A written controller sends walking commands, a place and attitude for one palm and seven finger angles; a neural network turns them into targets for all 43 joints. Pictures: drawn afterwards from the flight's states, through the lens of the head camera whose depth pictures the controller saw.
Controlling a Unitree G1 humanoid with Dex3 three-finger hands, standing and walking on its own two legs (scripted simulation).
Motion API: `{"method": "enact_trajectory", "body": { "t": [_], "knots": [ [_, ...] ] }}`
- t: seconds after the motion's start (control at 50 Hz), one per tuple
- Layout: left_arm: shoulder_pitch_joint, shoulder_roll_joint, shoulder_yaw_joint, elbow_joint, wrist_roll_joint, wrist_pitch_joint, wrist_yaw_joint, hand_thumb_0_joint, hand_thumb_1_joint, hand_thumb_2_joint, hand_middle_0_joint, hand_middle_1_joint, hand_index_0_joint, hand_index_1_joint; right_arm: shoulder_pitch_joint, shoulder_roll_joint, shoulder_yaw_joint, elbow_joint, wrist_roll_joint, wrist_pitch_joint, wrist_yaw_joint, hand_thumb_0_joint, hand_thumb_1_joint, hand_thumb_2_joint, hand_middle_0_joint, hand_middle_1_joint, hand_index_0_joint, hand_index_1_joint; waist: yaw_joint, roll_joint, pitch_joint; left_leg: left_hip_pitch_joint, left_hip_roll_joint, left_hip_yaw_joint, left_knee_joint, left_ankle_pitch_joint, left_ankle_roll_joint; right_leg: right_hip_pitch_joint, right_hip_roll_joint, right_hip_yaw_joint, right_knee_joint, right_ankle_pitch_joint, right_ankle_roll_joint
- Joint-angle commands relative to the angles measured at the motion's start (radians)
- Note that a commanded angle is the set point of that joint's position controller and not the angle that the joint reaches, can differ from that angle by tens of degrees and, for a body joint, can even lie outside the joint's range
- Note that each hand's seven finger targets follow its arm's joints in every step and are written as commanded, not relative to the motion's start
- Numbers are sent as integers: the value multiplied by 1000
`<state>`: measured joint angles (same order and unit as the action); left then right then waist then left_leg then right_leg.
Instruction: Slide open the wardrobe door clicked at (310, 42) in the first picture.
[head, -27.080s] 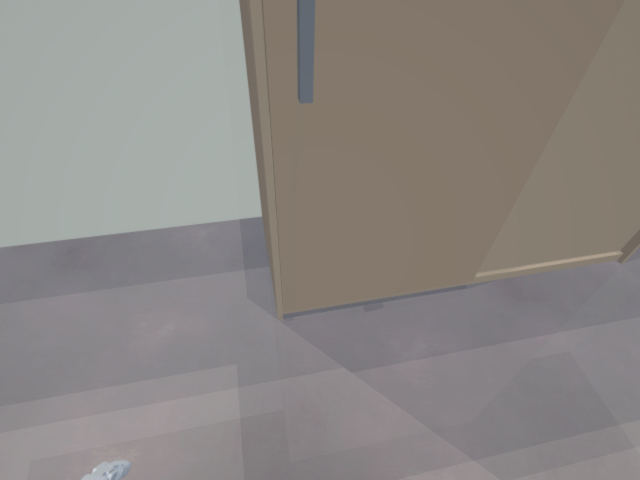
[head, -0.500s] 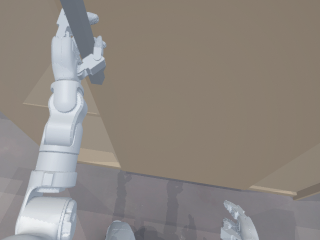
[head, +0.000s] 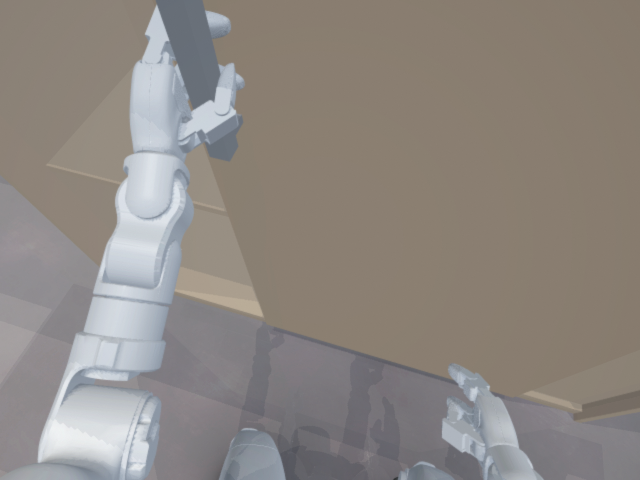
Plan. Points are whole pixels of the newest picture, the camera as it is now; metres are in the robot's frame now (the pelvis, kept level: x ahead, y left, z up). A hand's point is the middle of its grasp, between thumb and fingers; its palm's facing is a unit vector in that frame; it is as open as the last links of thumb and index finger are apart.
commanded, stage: step sideways, sliding the door along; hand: left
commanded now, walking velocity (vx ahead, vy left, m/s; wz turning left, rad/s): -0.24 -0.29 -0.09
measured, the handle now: (212, 70) +0.44 +0.22 +0.21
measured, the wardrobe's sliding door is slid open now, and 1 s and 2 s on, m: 0.53 0.64 0.64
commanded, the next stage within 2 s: stop walking and hold the door there in 0.80 s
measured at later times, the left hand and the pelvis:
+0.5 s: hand (345, 131) +0.39 +0.08 +0.20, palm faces +0.29 -0.95 -0.09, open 6.6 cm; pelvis +0.02 -0.13 +0.01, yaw -1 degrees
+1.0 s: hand (342, 128) +0.40 +0.08 +0.20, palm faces +0.42 -0.89 -0.17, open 6.8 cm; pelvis +0.04 -0.20 +0.03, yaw -4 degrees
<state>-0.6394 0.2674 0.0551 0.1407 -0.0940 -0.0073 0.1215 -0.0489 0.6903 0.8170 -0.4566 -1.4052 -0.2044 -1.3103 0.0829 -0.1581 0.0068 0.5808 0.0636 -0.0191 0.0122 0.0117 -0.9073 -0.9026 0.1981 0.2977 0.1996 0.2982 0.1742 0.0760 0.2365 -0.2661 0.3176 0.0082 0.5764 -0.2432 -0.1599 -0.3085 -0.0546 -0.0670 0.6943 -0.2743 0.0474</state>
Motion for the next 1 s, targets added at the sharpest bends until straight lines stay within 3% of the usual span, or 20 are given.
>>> {"method": "enact_trajectory", "body": {
  "t": [0.0, 0.06, 0.1, 0.14, 0.16, 0.2, 0.32, 0.46, 0.52, 0.56, 0.58, 0.64, 0.68, 0.72, 0.74, 0.8, 0.88, 0.9, 0.92, 0.98],
  "knots": [
    [-382, 20, -146, -363, 58, -146, -46, 0, 900, 900, -450, -1400, -450, -1400, -92, -100, -51, -118, 17, -70, -33, 0, -900, -900, 200, 300, 200, 300, -171, -298, -559, -91, -195, 125, 354, -205, 183, 346, -214, 225, -210, 970, -123],
    [-326, 47, -109, -524, 42, -154, -39, 0, 900, 900, -450, -1400, -450, -1400, -88, -108, -54, -93, -10, -102, -60, 0, -900, -900, 200, 300, 200, 300, -133, -470, -568, -220, -238, 31, 501, -496, 129, 389, -287, 314, -115, 1340, -200],
    [-337, -10, -130, -577, 25, -166, -19, 0, 900, 900, -450, -1400, -450, -1400, -77, -110, -41, -57, -6, -101, -73, 0, -900, -900, 200, 300, 200, 300, -184, -408, -594, -147, -196, 55, 105, -269, 133, 472, -228, 185, 32, 1302, -170],
    [-312, -66, -181, -628, 13, -209, -33, 0, 900, 900, -450, -1400, -450, -1400, -60, -141, -64, -77, -14, -69, -70, 0, -900, -900, 200, 300, 200, 300, -230, -87, -672, 450, -9, -23, -170, 791, 198, 42, -64, 15, 287, 719, -14],
    [-301, -114, -203, -650, 18, -225, -46, 0, 900, 900, -450, -1400, -450, -1400, -70, -179, -90, -110, -25, -70, -45, 0, -900, -900, 200, 300, 200, 300, -195, 164, -711, 721, 258, -298, -64, 1453, 328, -297, 26, 43, 439, -202, 10],
    [-330, -124, -195, -515, 54, -209, -62, 0, 900, 900, -450, -1400, -450, -1400, -84, -229, -112, -136, -8, -60, 13, 0, -900, -900, 200, 300, 200, 300, -191, 2, -644, 610, 271, -165, -32, 1150, 353, -339, 19, 147, 568, -348, -27],
    [-319, -160, -246, -494, 68, -168, -88, 0, 900, 900, -450, -1400, -450, -1400, -63, -187, -101, -139, -28, -95, 15, 0, -900, -900, 200, 300, 200, 300, -183, 229, -493, 357, 118, 96, -153, 711, 253, -232, 3, 25, 393, -67, 14],
    [-254, -125, -212, -474, 45, -187, -74, 0, 900, 900, -450, -1400, -450, -1400, -58, -161, -80, -162, -19, -130, -6, 0, -900, -900, 200, 300, 200, 300, -182, 262, -478, 284, 119, 100, -76, 613, 229, 7, 54, -31, 31, -66, 9],
    [-216, -32, -148, -502, 59, -190, -57, 0, 900, 900, -450, -1400, -450, -1400, -28, -131, -71, -144, 9, -151, -6, 0, -900, -900, 200, 300, 200, 300, -167, 69, -543, 280, -41, 133, 154, 387, 233, 167, 30, -30, -293, 420, 4],
    [-183, 138, -30, -539, 70, -184, -41, 0, 900, 900, -450, -1400, -450, -1400, -113, -84, -48, -153, -6, -158, -31, 0, -900, -900, 200, 300, 200, 300, -130, -372, -532, -139, -257, 110, 507, -491, 157, 311, -270, 339, -227, 1323, -147],
    [-154, 176, 14, -561, 73, -170, -30, 0, 900, 900, -450, -1400, -450, -1400, -105, -80, -31, -120, -24, -166, -37, 0, -900, -900, 200, 300, 200, 300, -104, -332, -528, -163, -272, 41, 604, -534, 119, 271, -310, 343, -217, 1413, -166],
    [-154, 128, 42, -689, 31, -196, 0, 0, 900, 900, -450, -1400, -450, -1400, -68, -104, -30, -72, -6, -146, -58, 0, -900, -900, 200, 300, 200, 300, -162, -382, -618, -246, -219, 24, 277, -441, 124, 579, -255, 266, -33, 1480, -205],
    [-129, 109, 32, -699, 31, -229, 2, 0, 900, 900, -450, -1400, -450, -1400, -64, -118, -36, -68, -10, -106, -65, 0, -900, -900, 200, 300, 200, 300, -202, -263, -653, 80, -186, 96, -112, 73, 111, 398, -143, 106, 84, 1214, -118],
    [-110, 49, -18, -732, 23, -241, -21, 0, 900, 900, -450, -1400, -450, -1400, -74, -190, -91, -117, -22, -92, -46, 0, -900, -900, 200, 300, 200, 300, -177, 184, -705, 726, 245, -276, -92, 1461, 295, -273, 42, 59, 375, -180, 17],
    [-153, 27, -11, -678, 46, -245, -27, 0, 900, 900, -450, -1400, -450, -1400, -63, -189, -90, -120, -29, -93, -8, 0, -900, -900, 200, 300, 200, 300, -167, 112, -726, 680, 277, -233, -19, 1509, 334, -291, 25, 156, 463, -435, -7],
    [-270, 0, -43, -694, 76, -232, -49, 0, 900, 900, -450, -1400, -450, -1400, -66, -200, -109, -121, -24, -136, 23, 0, -900, -900, 200, 300, 200, 300, -171, 293, -593, 594, 179, -3, -82, 1082, 282, -338, 22, 98, 465, -266, -8],
    [-152, 10, -51, -565, 84, -181, -70, 0, 900, 900, -450, -1400, -450, -1400, -16, -204, -113, -135, -29, -137, 32, 0, -900, -900, 200, 300, 200, 300, -178, 255, -504, 486, 81, 115, -157, 967, 208, -281, 68, -23, 420, -51, 11],
    [63, 551, 513, -201, 119, -176, -23, 0, 900, 900, -450, -1400, -450, -1400, 61, -252, -144, -45, -46, -109, 1, 0, -900, -900, 200, 300, 200, 300, -159, 261, -530, 509, 83, 154, -184, 981, 197, -310, 91, -39, 431, -51, 31],
    [33, 374, 325, -290, 107, -175, -42, 0, 900, 900, -450, -1400, -450, -1400, 41, -203, -115, -103, -43, -89, -5, 0, -900, -900, 200, 300, 200, 300, -166, 275, -515, 492, 76, 130, -146, 990, 212, -292, 93, -45, 364, -70, 29],
    [14, 358, 309, -332, 74, -188, -54, 0, 900, 900, -450, -1400, -450, -1400, 14, -196, -102, -101, -31, -114, -13, 0, -900, -900, 200, 300, 200, 300, -170, 415, -472, 483, 43, 216, -169, 899, 198, -260, 106, -91, 219, -18, 16]
  ]
}}
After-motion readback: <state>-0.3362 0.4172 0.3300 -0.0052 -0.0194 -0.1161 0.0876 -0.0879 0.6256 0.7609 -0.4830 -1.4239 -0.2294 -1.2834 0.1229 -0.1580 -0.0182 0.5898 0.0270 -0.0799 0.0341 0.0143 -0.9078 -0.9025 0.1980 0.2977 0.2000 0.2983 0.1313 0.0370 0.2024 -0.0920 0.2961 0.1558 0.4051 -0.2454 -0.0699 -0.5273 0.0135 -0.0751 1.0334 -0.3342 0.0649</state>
